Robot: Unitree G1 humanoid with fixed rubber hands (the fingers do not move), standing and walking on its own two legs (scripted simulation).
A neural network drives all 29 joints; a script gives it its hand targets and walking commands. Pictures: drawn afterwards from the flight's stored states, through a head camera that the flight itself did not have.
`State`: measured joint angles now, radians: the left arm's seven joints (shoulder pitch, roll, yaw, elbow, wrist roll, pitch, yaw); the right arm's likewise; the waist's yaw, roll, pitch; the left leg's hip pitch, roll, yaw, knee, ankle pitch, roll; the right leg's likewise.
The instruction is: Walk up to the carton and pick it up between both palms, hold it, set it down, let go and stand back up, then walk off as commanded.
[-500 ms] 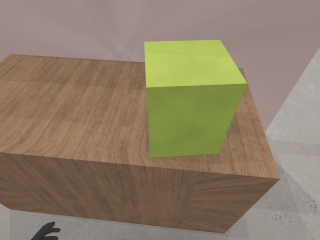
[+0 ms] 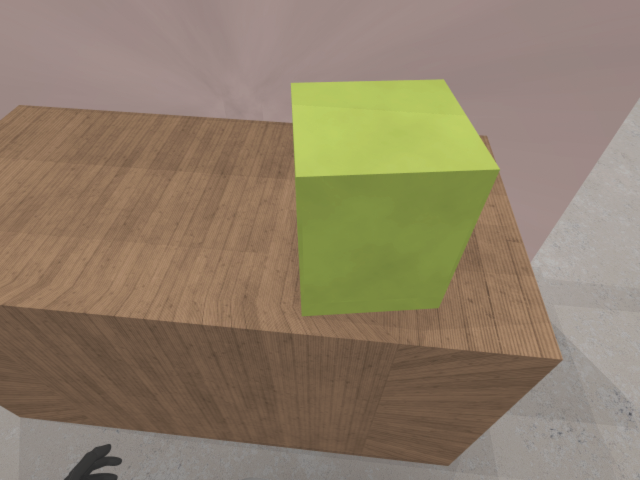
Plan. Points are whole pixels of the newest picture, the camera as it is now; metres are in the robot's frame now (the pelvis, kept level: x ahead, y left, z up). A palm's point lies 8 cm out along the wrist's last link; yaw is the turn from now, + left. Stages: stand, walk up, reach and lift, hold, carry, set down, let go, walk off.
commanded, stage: reach and lift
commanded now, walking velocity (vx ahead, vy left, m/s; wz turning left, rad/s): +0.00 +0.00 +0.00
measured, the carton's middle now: (369, 203) +0.49 -0.05 +0.07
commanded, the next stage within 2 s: none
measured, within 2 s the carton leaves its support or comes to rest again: neither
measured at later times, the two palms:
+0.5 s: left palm (139, 427) +0.19 +0.24 -0.06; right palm (584, 477) +0.16 -0.31 -0.07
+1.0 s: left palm (140, 437) +0.17 +0.22 -0.02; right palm (591, 457) +0.17 -0.29 -0.01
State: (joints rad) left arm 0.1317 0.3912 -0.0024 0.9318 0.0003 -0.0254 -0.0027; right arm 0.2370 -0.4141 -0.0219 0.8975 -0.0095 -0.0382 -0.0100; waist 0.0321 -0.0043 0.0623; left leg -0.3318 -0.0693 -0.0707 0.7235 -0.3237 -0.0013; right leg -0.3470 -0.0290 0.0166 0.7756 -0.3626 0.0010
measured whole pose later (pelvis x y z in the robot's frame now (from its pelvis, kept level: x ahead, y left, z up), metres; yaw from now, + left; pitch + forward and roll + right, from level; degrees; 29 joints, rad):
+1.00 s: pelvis -0.02 -0.02 +0.02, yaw -2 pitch -3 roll +0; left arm 0.20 0.22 0.04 0.35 0.00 0.18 0.12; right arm 0.12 -0.31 -0.06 0.63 0.07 -0.15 0.10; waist 0.03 -0.04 -0.01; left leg -0.29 0.01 -0.07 0.58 -0.23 -0.04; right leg -0.31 0.04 0.02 0.60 -0.23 -0.04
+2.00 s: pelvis +0.04 -0.03 +0.03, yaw -2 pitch +1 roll +2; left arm 0.22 0.15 0.04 0.03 -0.03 0.03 0.12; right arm 0.17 -0.34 -0.02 0.22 0.31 -0.15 0.11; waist 0.03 -0.04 -0.03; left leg -0.22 -0.01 -0.07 0.43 -0.22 -0.05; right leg -0.27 0.02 0.02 0.53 -0.27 -0.04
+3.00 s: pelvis +0.02 -0.02 +0.03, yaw -2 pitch -1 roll +1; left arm -0.46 0.25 0.08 0.07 -0.09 0.67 0.17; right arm -0.48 -0.45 -0.02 0.38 0.40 0.36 0.06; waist 0.03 -0.04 -0.01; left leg -0.22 -0.01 -0.07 0.42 -0.19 -0.04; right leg -0.25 0.02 0.02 0.49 -0.22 -0.03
